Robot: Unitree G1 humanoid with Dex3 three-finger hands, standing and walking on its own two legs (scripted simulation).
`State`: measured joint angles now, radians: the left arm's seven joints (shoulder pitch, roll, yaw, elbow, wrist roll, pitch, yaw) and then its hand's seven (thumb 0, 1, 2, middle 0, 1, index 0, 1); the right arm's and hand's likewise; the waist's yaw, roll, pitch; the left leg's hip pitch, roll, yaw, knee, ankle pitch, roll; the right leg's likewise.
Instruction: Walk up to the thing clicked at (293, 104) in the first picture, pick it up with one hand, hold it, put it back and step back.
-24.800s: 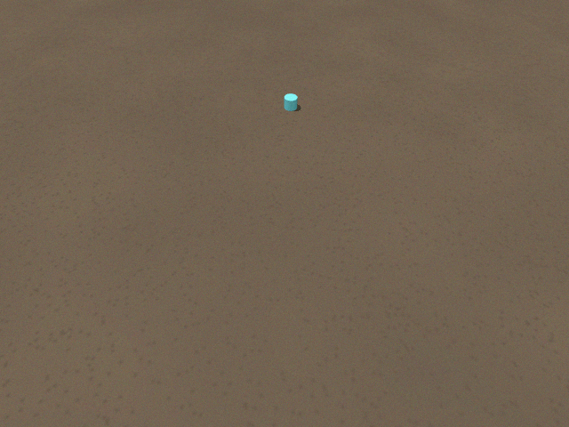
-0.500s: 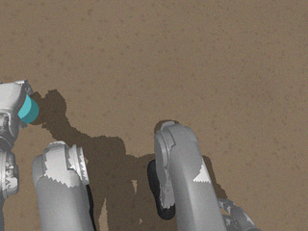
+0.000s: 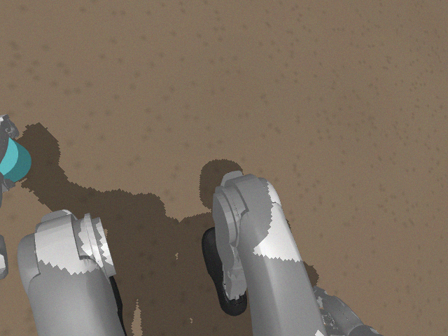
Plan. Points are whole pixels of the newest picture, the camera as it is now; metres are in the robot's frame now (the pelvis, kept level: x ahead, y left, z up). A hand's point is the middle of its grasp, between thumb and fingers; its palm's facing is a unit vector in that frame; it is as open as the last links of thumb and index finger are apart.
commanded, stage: rest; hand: left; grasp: from above
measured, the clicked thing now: out of the picture +0.43 +0.30 -0.25
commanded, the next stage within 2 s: open in 0.62 s
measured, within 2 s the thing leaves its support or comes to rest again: neither
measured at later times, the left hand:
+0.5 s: hand out of the picture +0.42 +0.29 -0.23, palm faces -0.44 -0.14 -0.89, open 10.5 cm
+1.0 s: hand out of the picture +0.42 +0.29 -0.23, palm faces -0.43 -0.13 -0.90, open 11.6 cm
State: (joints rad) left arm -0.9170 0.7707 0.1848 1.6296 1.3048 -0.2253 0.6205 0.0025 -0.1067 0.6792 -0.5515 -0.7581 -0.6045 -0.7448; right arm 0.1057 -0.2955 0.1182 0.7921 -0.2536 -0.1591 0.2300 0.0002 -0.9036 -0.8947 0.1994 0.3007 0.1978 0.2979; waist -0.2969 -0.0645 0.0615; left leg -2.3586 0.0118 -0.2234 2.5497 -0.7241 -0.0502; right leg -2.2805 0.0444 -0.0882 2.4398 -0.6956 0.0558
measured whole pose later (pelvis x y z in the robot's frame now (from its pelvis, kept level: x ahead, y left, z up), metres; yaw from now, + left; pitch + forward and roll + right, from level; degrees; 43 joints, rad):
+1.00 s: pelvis -0.01 +0.01 +0.00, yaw -3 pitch +25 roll -12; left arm -0.98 0.88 0.13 1.80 1.29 -0.23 0.71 0.00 -0.17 0.73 -0.39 -0.83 -0.42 -0.80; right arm 0.08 -0.34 0.21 0.78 -0.30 -0.29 0.31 0.00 -0.90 -0.90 0.20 0.30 0.20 0.30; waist -0.35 -0.11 0.13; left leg -2.34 0.02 -0.27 2.59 -0.71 -0.03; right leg -2.23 0.07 -0.13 2.43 -0.66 0.07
